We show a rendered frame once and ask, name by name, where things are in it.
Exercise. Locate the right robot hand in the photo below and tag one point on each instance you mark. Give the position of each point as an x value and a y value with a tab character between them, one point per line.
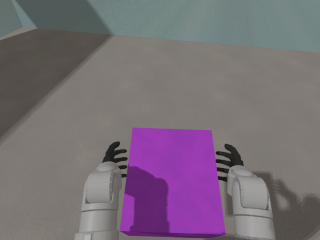
235	159

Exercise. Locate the right robot forearm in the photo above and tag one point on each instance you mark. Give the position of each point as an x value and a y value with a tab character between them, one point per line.
251	205

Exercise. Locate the carton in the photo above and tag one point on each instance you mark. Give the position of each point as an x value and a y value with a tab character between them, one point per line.
172	187

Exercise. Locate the left robot hand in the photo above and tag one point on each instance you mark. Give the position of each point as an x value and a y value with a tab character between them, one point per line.
111	153

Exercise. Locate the left robot forearm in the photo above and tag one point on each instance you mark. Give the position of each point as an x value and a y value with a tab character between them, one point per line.
100	203

